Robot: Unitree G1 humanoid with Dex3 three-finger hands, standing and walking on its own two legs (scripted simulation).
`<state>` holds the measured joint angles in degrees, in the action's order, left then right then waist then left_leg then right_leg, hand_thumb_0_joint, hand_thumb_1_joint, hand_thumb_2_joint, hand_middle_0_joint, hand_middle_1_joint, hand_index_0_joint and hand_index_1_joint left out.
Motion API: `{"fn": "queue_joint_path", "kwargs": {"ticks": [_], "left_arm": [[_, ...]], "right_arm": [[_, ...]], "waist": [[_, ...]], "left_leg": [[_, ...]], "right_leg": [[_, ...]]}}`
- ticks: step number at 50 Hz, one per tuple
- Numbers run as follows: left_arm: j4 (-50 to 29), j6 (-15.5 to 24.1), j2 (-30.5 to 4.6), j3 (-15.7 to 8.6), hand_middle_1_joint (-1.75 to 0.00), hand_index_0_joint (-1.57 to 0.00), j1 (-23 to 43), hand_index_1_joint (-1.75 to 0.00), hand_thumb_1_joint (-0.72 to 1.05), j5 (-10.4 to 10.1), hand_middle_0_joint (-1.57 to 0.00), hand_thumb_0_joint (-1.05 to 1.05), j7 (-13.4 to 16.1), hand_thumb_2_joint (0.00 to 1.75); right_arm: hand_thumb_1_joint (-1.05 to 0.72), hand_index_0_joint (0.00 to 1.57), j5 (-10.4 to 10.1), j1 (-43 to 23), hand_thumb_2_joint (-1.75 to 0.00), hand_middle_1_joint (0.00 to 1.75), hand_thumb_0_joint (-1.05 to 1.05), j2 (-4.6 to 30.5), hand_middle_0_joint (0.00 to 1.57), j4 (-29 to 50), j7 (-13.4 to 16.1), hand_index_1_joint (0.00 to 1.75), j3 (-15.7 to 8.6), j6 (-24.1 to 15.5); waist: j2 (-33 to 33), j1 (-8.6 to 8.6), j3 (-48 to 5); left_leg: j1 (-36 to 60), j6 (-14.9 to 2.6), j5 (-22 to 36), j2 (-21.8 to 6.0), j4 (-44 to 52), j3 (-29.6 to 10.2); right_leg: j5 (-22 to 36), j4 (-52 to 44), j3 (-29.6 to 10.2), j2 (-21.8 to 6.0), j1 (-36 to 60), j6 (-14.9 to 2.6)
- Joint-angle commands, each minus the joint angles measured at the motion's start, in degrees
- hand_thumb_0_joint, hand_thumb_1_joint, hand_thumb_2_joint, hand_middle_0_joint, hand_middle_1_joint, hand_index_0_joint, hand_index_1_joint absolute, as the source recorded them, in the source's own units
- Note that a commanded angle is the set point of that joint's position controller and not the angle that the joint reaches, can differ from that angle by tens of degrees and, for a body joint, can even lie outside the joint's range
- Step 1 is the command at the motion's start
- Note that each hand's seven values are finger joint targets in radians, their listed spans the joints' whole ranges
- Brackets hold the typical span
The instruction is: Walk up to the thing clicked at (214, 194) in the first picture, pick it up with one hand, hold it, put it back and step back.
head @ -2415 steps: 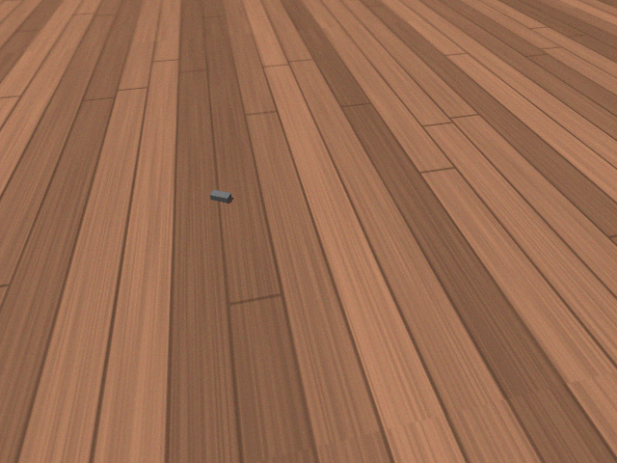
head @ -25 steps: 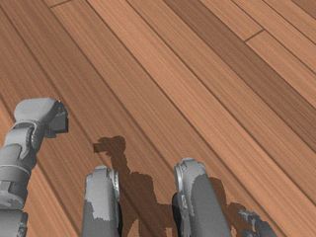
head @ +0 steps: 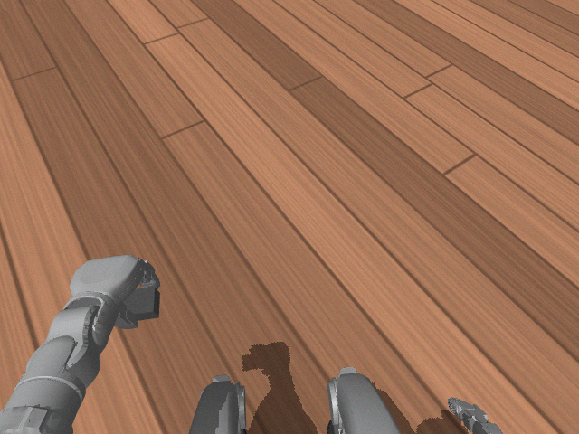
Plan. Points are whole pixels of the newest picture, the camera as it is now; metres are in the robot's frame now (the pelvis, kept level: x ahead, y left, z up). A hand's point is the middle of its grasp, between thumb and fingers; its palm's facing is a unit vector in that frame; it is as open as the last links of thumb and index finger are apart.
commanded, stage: lift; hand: left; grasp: from above
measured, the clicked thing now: (126, 306) +0.36 +0.25 -0.11
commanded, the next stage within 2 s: hold in 0.50 s
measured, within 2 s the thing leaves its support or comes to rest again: neither
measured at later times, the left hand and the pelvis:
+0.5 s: hand (111, 268) +0.36 +0.23 +0.03, palm faces -0.45 -0.08 -0.89, open 7.1 cm; pelvis +0.04 +0.00 +0.10, yaw +0 degrees
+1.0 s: hand (95, 250) +0.37 +0.23 +0.07, palm faces -0.46 -0.06 -0.89, open 7.2 cm; pelvis +0.06 +0.00 +0.12, yaw +0 degrees
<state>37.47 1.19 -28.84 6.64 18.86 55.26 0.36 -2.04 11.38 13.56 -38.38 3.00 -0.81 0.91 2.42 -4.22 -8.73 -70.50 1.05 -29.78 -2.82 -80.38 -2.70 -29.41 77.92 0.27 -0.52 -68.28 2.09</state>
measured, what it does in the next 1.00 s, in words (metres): rises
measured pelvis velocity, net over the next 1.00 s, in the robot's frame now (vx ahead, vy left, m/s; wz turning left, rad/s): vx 0.06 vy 0.00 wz -0.01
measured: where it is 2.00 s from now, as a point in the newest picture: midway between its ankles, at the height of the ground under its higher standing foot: outside the picture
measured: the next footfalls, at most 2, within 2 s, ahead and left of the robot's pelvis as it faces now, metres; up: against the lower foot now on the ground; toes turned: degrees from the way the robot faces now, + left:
none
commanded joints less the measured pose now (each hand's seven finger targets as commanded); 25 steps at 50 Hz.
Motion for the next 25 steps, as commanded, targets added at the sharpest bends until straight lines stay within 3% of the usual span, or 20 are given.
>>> {"fn": "queue_joint_path", "kwargs": {"ticks": [1,3,4,8,9,11,13,15,19,25], "left_arm": [[-10.1,1.5,-10.7,-5.0,-0.22,-1.18,16.7,-0.19,0.82,0.7,-1.15,0.0,3.7,0.17],[-9.2,1.9,-9.0,-3.4,-0.21,-1.19,16.7,-0.18,0.83,1.3,-1.16,0.0,4.7,0.18],[-9.1,2.0,-10.1,-4.8,-0.2,-1.19,16.8,-0.18,0.83,1.7,-1.17,0.0,5.6,0.18],[-6.8,1.4,-9.0,-4.2,-0.25,-1.21,18.2,-0.23,0.85,2.8,-1.19,0.0,8.3,0.26],[-5.3,1.1,-7.9,-3.0,-0.24,-1.23,17.6,-0.22,0.88,3.4,-1.21,0.0,8.6,0.27],[-4.0,0.4,-8.9,-3.9,-0.25,-1.22,16.6,-0.23,0.87,3.6,-1.2,0.0,9.1,0.28],[-3.5,-0.3,-7.2,-2.3,-0.26,-1.23,17.0,-0.24,0.89,3.6,-1.21,0.0,9.0,0.28],[-2.7,-1.1,-7.2,-2.4,-0.27,-1.22,16.8,-0.25,0.88,2.9,-1.21,0.0,8.9,0.3],[-1.1,-2.3,-6.3,-2.1,-0.26,-1.23,14.9,-0.24,0.88,1.7,-1.21,0.0,8.4,0.3],[-3.6,-1.2,-5.8,-1.1,-0.22,-1.17,15.4,-0.21,0.79,1.8,-1.16,0.0,6.1,0.26]], "right_arm": [[-0.9,0.2,-0.1,1.9,-0.9,0.3,0.0,8.6,0.2,4.6,1.2,0.3,-3.3,-3.0],[-0.9,0.2,-0.2,2.2,-0.9,0.3,0.0,8.2,0.2,4.2,1.2,0.3,-3.4,-3.3],[-0.9,0.2,-0.3,2.5,-0.9,0.3,0.0,8.5,0.2,3.7,1.2,0.3,-3.6,-3.5],[-0.9,0.2,-0.1,3.3,-0.9,0.3,0.0,8.4,0.2,2.5,1.0,0.3,-3.8,-3.9],[-0.89,0.2,-0.2,3.1,-0.9,0.3,0.0,8.3,0.2,2.3,1.0,0.3,-3.7,-4.0],[-0.89,0.2,-0.2,3.7,-0.9,0.3,0.0,8.6,0.2,1.8,0.9,0.3,-4.1,-3.8],[-0.89,0.2,-0.1,3.7,-0.9,0.3,0.0,8.4,0.2,1.7,0.7,0.3,-4.1,-3.6],[-0.9,0.2,-0.1,3.6,-0.9,0.3,0.0,8.7,0.2,1.9,0.6,0.3,-4.4,-3.5],[-0.89,0.2,-0.1,3.3,-0.9,0.3,0.0,8.6,0.2,2.4,0.2,0.3,-4.3,-3.1],[-0.9,0.2,-0.2,2.6,-0.9,0.3,0.0,8.2,0.2,3.5,0.4,0.3,-4.3,-2.9]], "waist": [[3.4,-0.16,-19.8],[2.7,-0.36,-18.6],[2.5,-0.06,-19.4],[2.3,-0.01,-18.0],[2.0,0.08,-16.9],[2.0,0.82,-17.7],[0.9,0.88,-17.8],[0.8,1.21,-16.7],[-0.3,1.42,-13.9],[1.1,1.51,-12.4]], "left_leg": [[21.5,-1.61,0.1,2.4,18.9,0.3],[23.2,-1.58,2.0,2.7,20.3,1.1],[25.2,-1.53,3.5,2.7,21.0,1.3],[29.2,-1.4,6.4,2.9,24.5,2.0],[29.8,-1.34,7.1,3.0,25.4,2.1],[32.7,-1.23,11.0,3.0,26.8,2.2],[34.9,-1.23,14.5,3.0,28.1,2.2],[36.8,-1.2,16.3,3.1,29.9,2.3],[39.0,-1.27,16.1,3.3,33.5,2.7],[43.0,-1.04,17.4,3.2,37.6,2.8]], "right_leg": [[1.8,-17.6,0.3,2.4,15.2,-2.98],[2.8,-20.3,-0.1,2.4,17.5,-2.99],[4.0,-21.2,-0.3,2.4,19.0,-3.0],[7.0,-24.7,-0.3,2.5,23.3,-2.69],[7.7,-25.5,-0.3,2.4,23.8,-2.69],[11.3,-27.1,-0.4,2.5,26.6,-2.53],[15.0,-28.2,-0.5,2.5,29.6,-2.31],[16.6,-30.1,-0.4,2.5,31.6,-2.07],[16.3,-33.6,-0.4,2.3,34.4,-2.08],[16.9,-36.7,-0.5,2.5,37.0,-2.27]]}}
